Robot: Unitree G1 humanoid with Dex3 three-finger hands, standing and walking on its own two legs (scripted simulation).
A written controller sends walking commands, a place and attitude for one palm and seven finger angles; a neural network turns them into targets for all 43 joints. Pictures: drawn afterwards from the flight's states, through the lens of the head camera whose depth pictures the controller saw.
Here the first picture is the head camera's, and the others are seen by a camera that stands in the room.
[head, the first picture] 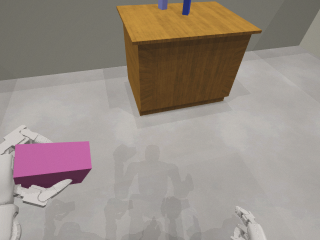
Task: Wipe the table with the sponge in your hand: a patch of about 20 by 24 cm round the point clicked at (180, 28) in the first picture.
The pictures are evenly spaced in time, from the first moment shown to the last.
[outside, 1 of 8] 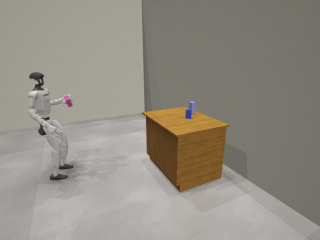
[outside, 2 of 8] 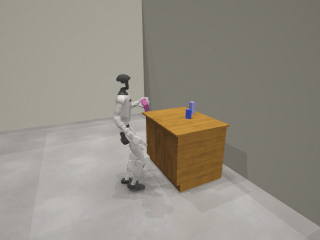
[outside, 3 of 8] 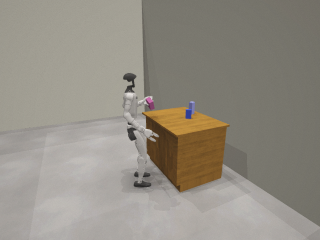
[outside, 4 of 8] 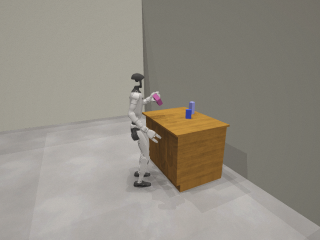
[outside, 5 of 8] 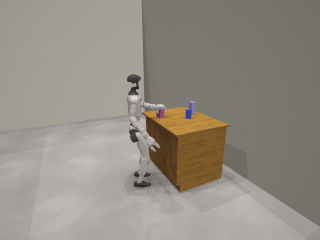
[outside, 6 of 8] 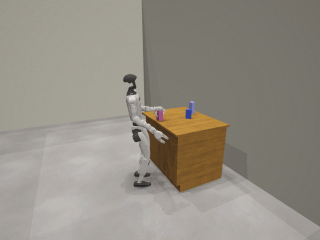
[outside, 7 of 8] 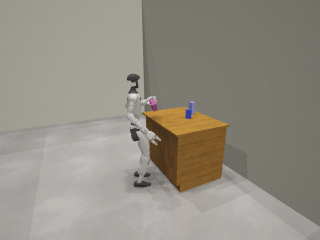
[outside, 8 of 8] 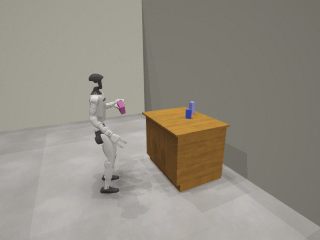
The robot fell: no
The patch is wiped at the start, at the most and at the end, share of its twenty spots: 0.00 0.85 0.85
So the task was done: no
